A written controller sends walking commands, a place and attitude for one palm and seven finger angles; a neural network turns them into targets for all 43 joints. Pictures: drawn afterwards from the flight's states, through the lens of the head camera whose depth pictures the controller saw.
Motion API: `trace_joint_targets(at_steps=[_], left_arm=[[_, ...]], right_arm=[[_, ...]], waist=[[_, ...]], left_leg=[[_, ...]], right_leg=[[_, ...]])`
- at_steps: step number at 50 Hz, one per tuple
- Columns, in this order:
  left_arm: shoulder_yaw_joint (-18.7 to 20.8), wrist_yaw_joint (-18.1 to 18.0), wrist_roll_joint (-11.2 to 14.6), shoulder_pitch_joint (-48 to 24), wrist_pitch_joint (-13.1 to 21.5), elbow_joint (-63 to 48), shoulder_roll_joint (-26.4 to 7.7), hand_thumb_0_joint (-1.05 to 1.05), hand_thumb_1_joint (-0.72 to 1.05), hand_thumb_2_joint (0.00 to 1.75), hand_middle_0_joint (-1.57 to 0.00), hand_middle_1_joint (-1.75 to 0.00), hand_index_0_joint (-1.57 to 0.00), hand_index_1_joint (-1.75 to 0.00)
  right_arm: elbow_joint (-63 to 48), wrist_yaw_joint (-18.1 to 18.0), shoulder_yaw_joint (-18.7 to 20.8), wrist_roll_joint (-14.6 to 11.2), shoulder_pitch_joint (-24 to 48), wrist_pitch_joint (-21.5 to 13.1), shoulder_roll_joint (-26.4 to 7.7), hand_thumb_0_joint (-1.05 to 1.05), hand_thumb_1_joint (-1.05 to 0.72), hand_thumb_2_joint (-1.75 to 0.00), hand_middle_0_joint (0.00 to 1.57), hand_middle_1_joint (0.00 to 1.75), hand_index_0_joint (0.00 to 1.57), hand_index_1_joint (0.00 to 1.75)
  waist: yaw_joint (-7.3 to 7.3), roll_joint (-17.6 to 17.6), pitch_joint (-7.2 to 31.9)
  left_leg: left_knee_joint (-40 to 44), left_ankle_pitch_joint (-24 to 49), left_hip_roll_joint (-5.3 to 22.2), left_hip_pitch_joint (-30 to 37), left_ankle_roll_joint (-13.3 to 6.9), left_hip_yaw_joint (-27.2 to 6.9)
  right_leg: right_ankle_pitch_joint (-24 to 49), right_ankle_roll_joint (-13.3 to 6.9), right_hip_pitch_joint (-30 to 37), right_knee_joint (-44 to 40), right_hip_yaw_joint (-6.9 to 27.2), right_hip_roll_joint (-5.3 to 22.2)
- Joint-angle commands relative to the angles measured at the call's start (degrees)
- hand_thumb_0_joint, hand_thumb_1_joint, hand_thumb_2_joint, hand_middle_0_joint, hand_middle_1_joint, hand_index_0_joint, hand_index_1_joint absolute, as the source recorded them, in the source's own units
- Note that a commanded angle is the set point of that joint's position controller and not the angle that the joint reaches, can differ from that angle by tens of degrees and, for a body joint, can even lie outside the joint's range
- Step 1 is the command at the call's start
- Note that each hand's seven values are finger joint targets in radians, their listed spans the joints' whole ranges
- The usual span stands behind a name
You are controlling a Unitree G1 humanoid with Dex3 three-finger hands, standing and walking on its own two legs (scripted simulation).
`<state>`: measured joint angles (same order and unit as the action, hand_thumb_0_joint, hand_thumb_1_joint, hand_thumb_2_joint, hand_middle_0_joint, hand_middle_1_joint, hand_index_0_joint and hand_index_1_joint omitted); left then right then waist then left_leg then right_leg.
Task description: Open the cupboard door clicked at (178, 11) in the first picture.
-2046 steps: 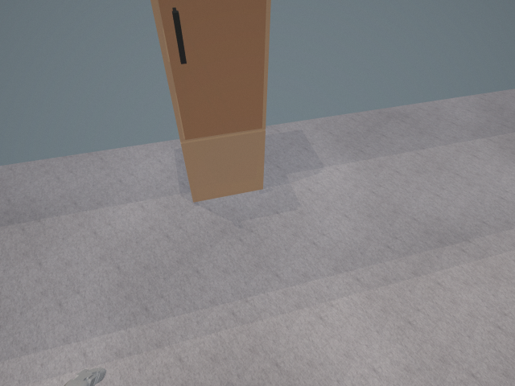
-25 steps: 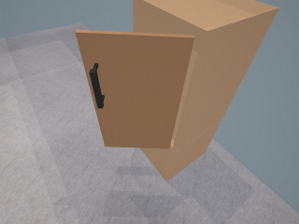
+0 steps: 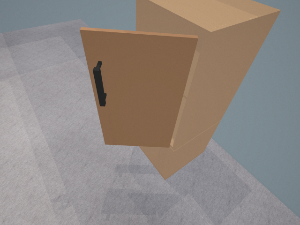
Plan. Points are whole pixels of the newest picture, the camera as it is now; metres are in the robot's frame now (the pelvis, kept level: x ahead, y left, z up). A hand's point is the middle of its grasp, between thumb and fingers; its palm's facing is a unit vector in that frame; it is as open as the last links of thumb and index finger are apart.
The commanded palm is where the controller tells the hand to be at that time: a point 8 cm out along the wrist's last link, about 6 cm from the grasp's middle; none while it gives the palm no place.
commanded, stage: come to a stop and stand still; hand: left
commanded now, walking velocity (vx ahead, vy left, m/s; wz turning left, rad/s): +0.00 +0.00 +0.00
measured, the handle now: (101, 84) +0.52 +0.20 +0.07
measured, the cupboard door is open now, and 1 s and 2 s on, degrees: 53 53 53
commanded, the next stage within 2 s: look again from close up in 0.04 s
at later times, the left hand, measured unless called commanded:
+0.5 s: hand out of the picture -0.02 +0.16 -0.18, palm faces +0.02 -0.99 -0.15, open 7.4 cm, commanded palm none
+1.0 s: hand (92, 181) +0.22 +0.16 +0.02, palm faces +0.15 -0.99 -0.06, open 7.8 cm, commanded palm +0.12 +0.23 -0.04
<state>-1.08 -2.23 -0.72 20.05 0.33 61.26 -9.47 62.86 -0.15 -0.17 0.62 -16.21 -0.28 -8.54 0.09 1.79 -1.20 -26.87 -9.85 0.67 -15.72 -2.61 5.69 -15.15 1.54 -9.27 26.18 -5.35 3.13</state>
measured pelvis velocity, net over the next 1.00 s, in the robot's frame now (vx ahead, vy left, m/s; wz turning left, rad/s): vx -0.02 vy -0.01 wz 0.03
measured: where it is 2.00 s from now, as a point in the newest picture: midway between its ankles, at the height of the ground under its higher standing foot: outside the picture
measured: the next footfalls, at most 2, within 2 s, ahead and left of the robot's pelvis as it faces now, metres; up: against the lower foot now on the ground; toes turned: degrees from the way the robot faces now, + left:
none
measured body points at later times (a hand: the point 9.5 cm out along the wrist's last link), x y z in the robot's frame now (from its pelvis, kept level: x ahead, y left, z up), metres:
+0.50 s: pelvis +0.00 +0.00 +0.00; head +0.00 +0.02 +0.45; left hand -0.02 +0.21 -0.17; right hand +0.00 -0.22 -0.15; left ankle +0.05 +0.09 -0.74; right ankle -0.01 -0.13 -0.74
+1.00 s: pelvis -0.02 -0.01 -0.03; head -0.02 -0.02 +0.42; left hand +0.20 +0.21 +0.03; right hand +0.13 -0.27 -0.12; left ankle +0.05 +0.09 -0.74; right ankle -0.01 -0.13 -0.74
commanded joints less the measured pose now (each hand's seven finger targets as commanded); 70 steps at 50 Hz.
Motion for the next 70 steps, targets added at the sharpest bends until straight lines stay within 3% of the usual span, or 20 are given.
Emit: trace_joint_targets(at_steps=[1,32,35,36,37,38,39,40,41,43,45,48,49,51,54,58,62,65,67,70], left_arm=[[1.17,-0.18,-0.25,4.32,0.87,-0.95,-4.64,0.0,0.9,0.9,-0.2,-0.3,-0.2,-0.3],[1.31,-0.32,-0.31,5.57,0.98,0.57,-3.0,0.0,0.9,0.9,-0.2,-0.3,-0.2,-0.3],[1.26,-0.36,-0.36,5.9,0.96,0.57,-2.77,0.0,0.9,0.9,-0.2,-0.3,-0.2,-0.3],[0.64,-2.09,-1.4,5.21,1.46,1.51,-4.42,0.0,0.9,0.9,-0.2,-0.3,-0.2,-0.3],[4.23,-2.65,10.02,-35.17,13.02,-89.46,-14.36,0.0,0.88,0.89,-0.2,-0.32,-0.2,-0.32],[5.26,-6.13,6.32,-14.38,9.88,-76.8,-12.68,0.0,0.85,0.88,-0.2,-0.33,-0.2,-0.33],[3.46,-9.0,5.97,-11.08,6.92,-72.87,-10.59,0.0,0.83,0.87,-0.21,-0.34,-0.21,-0.34],[-2.49,-8.8,7.1,7.5,1.14,-57.87,3.04,0.0,0.81,0.86,-0.21,-0.36,-0.21,-0.36],[-5.09,-7.58,10.03,-0.13,2.54,-71.17,4.05,0.0,0.78,0.85,-0.21,-0.37,-0.21,-0.37],[-4.02,-6.3,9.82,1.93,7.35,-71.18,1.16,0.0,0.74,0.83,-0.21,-0.4,-0.21,-0.4],[-1.04,-4.17,8.97,-0.93,12.3,-63.04,0.15,0.0,0.69,0.81,-0.22,-0.43,-0.22,-0.43],[6.83,5.24,12.33,10.84,23.83,-49.47,-0.57,0.0,0.62,0.78,-0.22,-0.48,-0.22,-0.48],[11.89,9.42,13.63,15.82,26.84,-46.59,-4.68,0.0,0.6,0.77,-0.22,-0.5,-0.22,-0.5],[16.3,17.29,16.2,14.08,30.92,-47.54,-8.5,0.0,0.55,0.75,-0.22,-0.53,-0.22,-0.53],[20.58,18.89,16.33,10.17,27.57,-58.38,-14.42,0.0,0.48,0.72,-0.23,-0.57,-0.23,-0.57],[20.83,14.34,17.77,-0.78,29.38,-81.28,-14.89,0.0,0.39,0.68,-0.24,-0.63,-0.24,-0.63],[15.79,14.54,17.76,-6.17,36.76,-84.69,-12.27,0.0,0.29,0.64,-0.24,-0.69,-0.24,-0.69],[12.94,20.99,19.11,-8.28,35.48,-75.57,-12.31,0.0,0.22,0.61,-0.25,-0.74,-0.25,-0.74],[14.21,25.48,19.65,-7.15,30.04,-67.67,-14.39,0.0,0.18,0.59,-0.25,-0.76,-0.25,-0.76],[22.12,29.55,21.63,-4.75,19.21,-62.31,-20.01,0.0,0.11,0.56,-0.26,-0.81,-0.26,-0.81]], right_arm=[[-1.67,-0.59,1.18,-0.22,-1.57,-0.85,-6.1,0.0,-0.9,-0.9,0.2,0.3,0.2,0.3],[0.51,-0.91,1.2,-0.21,-2.83,-1.03,-4.5,0.0,-0.9,-0.9,0.2,0.3,0.2,0.3],[0.54,-0.95,1.16,-0.24,-2.93,-1.03,-4.32,0.0,-0.9,-0.9,0.2,0.3,0.2,0.3],[-3.73,-0.6,0.86,-0.1,1.47,-1.25,-7.07,0.0,-0.9,-0.9,0.2,0.3,0.2,0.3],[-26.33,-2.97,2.14,-2.69,-0.18,-8.93,-16.16,0.0,-0.9,-0.9,0.2,0.3,0.2,0.3],[-21.9,-4.11,-0.39,-3.67,3.92,-15.0,-11.67,0.0,-0.9,-0.9,0.2,0.3,0.2,0.3],[-19.21,-4.57,0.46,-4.06,4.41,-17.23,-11.2,0.0,-0.9,-0.9,0.2,0.3,0.2,0.3],[-18.92,-3.95,1.01,-4.53,2.24,-16.71,-9.63,0.0,-0.9,-0.9,0.2,0.3,0.2,0.3],[-23.7,-3.99,1.06,-5.0,2.57,-16.9,-10.85,0.0,-0.9,-0.9,0.2,0.3,0.2,0.3],[-25.55,-4.87,1.43,-4.56,5.08,-19.37,-12.79,0.0,-0.9,-0.9,0.2,0.3,0.2,0.3],[-27.27,-4.19,2.34,-2.69,4.53,-18.98,-13.73,0.0,-0.9,-0.9,0.2,0.3,0.2,0.3],[-30.07,-2.67,4.54,-1.45,7.08,-18.39,-13.2,0.0,-0.9,-0.9,0.2,0.3,0.2,0.3],[-31.26,-1.53,5.15,-1.86,7.68,-17.75,-13.28,0.0,-0.9,-0.9,0.2,0.3,0.2,0.3],[-35.97,-0.63,5.51,-2.25,10.34,-16.66,-13.97,0.0,-0.9,-0.9,0.2,0.3,0.2,0.3],[-41.82,-0.82,5.09,-3.04,12.15,-14.45,-13.32,0.0,-0.9,-0.9,0.2,0.3,0.2,0.3],[-43.24,-2.3,4.67,-2.44,8.65,-13.83,-10.76,0.0,-0.9,-0.9,0.2,0.3,0.2,0.3],[-37.68,-3.67,3.94,-1.67,5.01,-15.59,-10.6,0.0,-0.9,-0.9,0.2,0.3,0.2,0.3],[-35.26,-4.29,3.02,-2.49,5.09,-16.92,-12.46,0.0,-0.9,-0.9,0.2,0.3,0.2,0.3],[-35.49,-5.12,2.93,-3.28,5.36,-16.9,-13.71,0.0,-0.9,-0.9,0.2,0.3,0.2,0.3],[-37.19,-6.0,2.86,-4.21,5.96,-16.07,-14.31,0.0,-0.9,-0.9,0.2,0.3,0.2,0.3]], waist=[[-0.24,-1.43,-2.82],[-0.29,-2.28,-3.09],[-0.4,-2.27,-3.88],[-1.0,-5.48,-8.19],[7.98,-15.51,20.54],[1.28,-20.19,20.6],[2.27,-16.27,15.32],[2.54,-9.86,6.19],[2.33,-9.73,1.93],[3.14,-3.34,-0.18],[4.58,8.89,-3.19],[-1.33,19.61,-0.49],[-4.14,15.19,1.42],[-4.26,9.01,5.93],[-6.3,-6.5,11.62],[-2.29,-13.51,19.54],[3.11,-11.25,17.17],[5.75,-7.0,11.48],[5.3,-1.8,10.46],[0.74,0.04,16.96]], left_leg=[[8.38,-6.73,5.24,0.48,0.69,-7.96],[9.49,-4.62,5.49,2.17,0.84,-7.46],[9.52,-4.35,5.45,1.84,0.78,-7.37],[-0.12,-0.23,5.68,-1.63,2.6,-5.65],[3.91,0.23,0.3,17.63,2.32,-5.51],[8.1,-6.25,3.56,16.36,3.15,-7.93],[9.49,-16.0,3.65,8.75,4.05,-10.2],[10.02,-18.04,3.7,2.88,3.14,-11.08],[7.96,-20.21,3.09,-1.3,2.66,-11.19],[2.78,-20.0,1.51,-3.46,2.09,-10.01],[-4.14,-18.49,0.24,-8.77,2.56,-9.65],[-13.92,-15.63,-0.43,-20.07,3.39,-6.86],[-15.83,-13.25,-1.21,-21.72,3.78,-5.85],[-20.25,-12.24,-2.46,-24.26,3.59,-4.24],[-20.18,-12.84,-2.68,-22.07,2.48,-3.06],[-23.28,-8.61,-0.59,-15.94,1.09,-4.85],[-28.5,-4.22,0.45,-17.01,0.69,-6.99],[-30.64,-7.5,0.83,-21.42,0.61,-8.13],[-29.93,-9.8,0.56,-24.51,0.36,-7.9],[-27.42,-5.39,-0.44,-22.52,0.11,-7.19]], right_leg=[[-1.23,-2.74,-4.2,-6.37,4.71,3.74],[0.97,-2.58,-3.91,-7.03,4.81,3.63],[1.38,-2.59,-3.93,-7.25,4.8,3.7],[4.29,-3.4,-7.71,-7.24,6.66,4.62],[5.51,-3.4,-4.89,0.62,-0.42,-2.39],[-3.23,-4.44,-7.5,6.26,-0.35,-3.0],[-6.35,-3.75,-11.23,7.26,-0.75,-3.49],[-6.68,-3.69,-14.49,8.44,-1.95,-3.61],[-5.77,-3.15,-12.95,6.88,-1.85,-3.09],[-10.13,-2.59,-15.6,3.02,-0.06,-3.08],[-16.12,-2.15,-23.52,5.01,-0.71,-3.5],[-22.7,-2.33,-31.38,11.98,-0.48,-3.65],[-20.66,-3.17,-29.42,13.0,1.69,-3.12],[-17.72,-3.59,-26.78,15.88,4.2,-2.17],[-16.47,-3.66,-25.53,18.09,5.18,-2.39],[-10.13,-3.27,-26.91,18.96,6.23,-3.38],[-3.85,-2.89,-32.3,20.88,6.72,-4.4],[-5.6,-2.0,-34.41,19.51,7.81,-4.15],[-9.36,-1.14,-32.92,16.24,10.14,-3.35],[-3.18,0.03,-23.26,13.94,12.05,-1.43]])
